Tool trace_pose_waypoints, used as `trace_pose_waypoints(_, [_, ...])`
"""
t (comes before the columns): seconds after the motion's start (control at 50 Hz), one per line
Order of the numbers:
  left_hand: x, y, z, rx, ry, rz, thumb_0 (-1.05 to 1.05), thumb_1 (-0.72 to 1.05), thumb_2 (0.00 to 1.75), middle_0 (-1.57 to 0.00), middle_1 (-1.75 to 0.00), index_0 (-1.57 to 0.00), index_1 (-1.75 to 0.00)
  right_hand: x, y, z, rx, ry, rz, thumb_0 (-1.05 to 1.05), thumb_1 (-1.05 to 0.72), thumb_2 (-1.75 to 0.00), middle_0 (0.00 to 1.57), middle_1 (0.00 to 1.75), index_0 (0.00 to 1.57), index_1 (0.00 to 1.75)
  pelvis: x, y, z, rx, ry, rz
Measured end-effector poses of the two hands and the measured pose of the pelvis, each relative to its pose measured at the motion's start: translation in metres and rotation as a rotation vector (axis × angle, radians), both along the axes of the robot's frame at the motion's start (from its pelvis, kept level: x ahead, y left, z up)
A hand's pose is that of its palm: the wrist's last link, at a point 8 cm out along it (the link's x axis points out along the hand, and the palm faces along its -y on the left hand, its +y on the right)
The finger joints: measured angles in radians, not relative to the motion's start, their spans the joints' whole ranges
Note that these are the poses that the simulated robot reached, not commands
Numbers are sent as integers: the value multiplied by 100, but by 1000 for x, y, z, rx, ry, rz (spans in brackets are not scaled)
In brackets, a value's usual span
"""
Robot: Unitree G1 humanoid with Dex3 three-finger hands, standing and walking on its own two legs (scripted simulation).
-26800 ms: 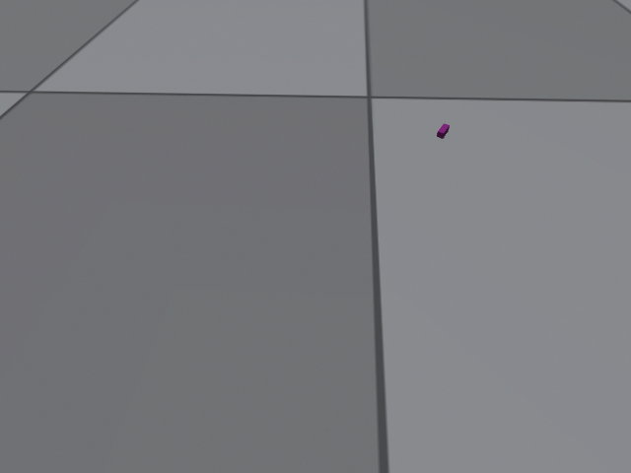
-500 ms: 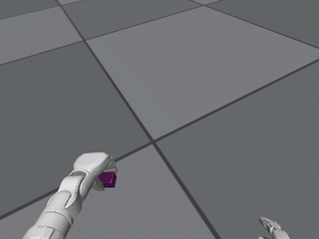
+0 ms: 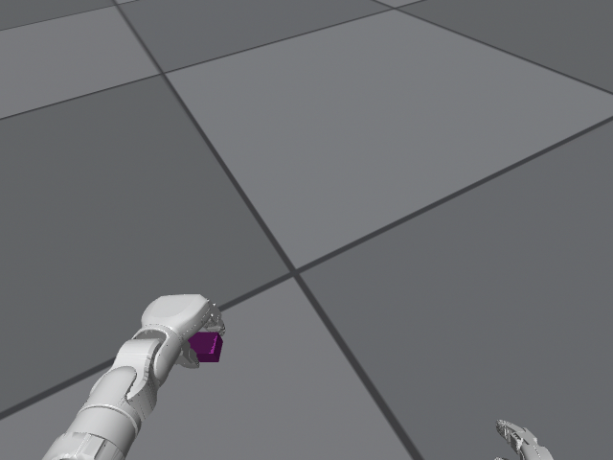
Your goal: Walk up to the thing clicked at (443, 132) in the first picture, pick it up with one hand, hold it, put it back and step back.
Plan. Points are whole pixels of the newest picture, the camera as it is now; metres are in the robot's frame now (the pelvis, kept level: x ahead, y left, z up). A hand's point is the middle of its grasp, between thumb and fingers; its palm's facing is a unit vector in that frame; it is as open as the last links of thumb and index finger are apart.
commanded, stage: hold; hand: left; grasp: from above
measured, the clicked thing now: (189, 346) +0.31 +0.24 -0.07
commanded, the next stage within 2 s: crouch in 0.08 s
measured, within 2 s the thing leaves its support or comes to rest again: neither
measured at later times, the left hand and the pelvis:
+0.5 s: hand (190, 360) +0.29 +0.23 -0.08, palm faces -0.45 -0.03 -0.89, open 6.5 cm; pelvis -0.01 +0.00 -0.01, yaw +1 degrees
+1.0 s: hand (215, 382) +0.34 +0.27 -0.32, palm faces -0.42 +0.03 -0.91, open 6.5 cm; pelvis -0.06 +0.01 -0.21, yaw +1 degrees
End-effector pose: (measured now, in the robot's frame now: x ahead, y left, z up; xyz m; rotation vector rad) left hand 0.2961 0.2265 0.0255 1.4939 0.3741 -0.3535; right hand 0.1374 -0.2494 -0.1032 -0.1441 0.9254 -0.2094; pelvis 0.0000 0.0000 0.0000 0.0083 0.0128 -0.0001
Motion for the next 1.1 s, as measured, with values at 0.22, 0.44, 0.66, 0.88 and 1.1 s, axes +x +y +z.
trace_pose_waypoints(0.22, [3,2,2,-2,-1,5,1,51,4,-104,-9,-107,-6,-4,-2,-1,0,18,-12,1,-90,-90,20,30,20,30,2,0,1,-1,1,-1])
trace_pose_waypoints(0.44, [-1,4,-28,-3,13,-6,1,52,3,-103,-10,-106,-7,-8,-6,-5,-21,49,1,1,-90,-90,20,30,20,30,-2,-2,-5,-1,43,12])
trace_pose_waypoints(0.66, [13,16,-115,73,-28,-22,1,53,0,-105,-8,-108,-5,-48,-24,-60,-94,183,10,1,-90,-90,20,30,20,30,-22,0,-60,-23,241,30])
trace_pose_waypoints(0.88, [40,28,-231,90,-44,-7,1,52,2,-104,-9,-107,-6,-123,-30,-161,-142,359,-40,1,-90,-90,20,30,20,30,-47,8,-156,-52,453,31])
trace_pose_waypoints(1.1, [55,43,-339,83,1,19,0,51,8,-102,-12,-104,-10,-151,-12,-255,-108,427,-11,1,-90,-90,21,30,20,30,-64,11,-244,-73,574,29])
